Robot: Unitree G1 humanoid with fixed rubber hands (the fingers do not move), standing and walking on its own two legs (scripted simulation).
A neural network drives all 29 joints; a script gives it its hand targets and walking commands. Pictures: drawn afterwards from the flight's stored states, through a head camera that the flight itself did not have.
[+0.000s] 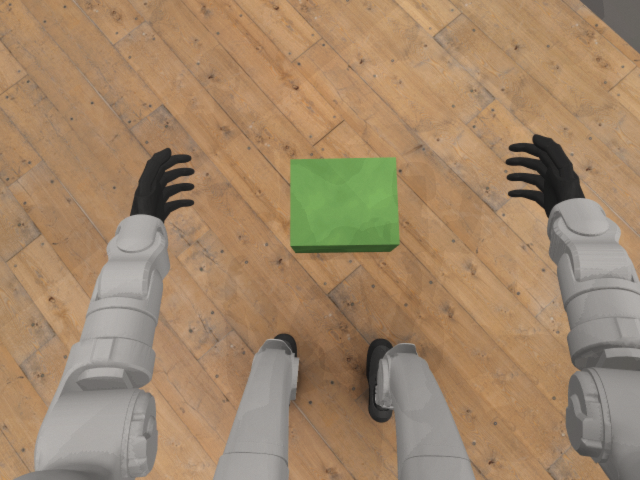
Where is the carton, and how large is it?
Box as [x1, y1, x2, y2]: [290, 157, 399, 252]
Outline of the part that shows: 395,157 290,159 290,245 294,251 390,251 399,244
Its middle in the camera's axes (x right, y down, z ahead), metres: +0.06 -0.08 +1.01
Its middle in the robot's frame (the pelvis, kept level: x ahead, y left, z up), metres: +0.54 -0.02 -0.62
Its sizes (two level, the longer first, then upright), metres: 0.262 0.218 0.145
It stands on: the floor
